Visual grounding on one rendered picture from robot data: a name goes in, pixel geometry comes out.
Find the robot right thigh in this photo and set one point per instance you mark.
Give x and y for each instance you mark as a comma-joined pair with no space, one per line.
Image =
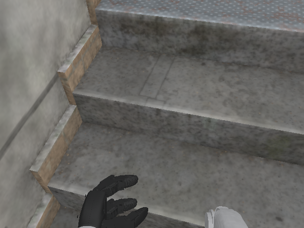
223,218

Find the robot left hand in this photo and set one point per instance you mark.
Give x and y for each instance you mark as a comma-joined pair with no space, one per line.
99,212

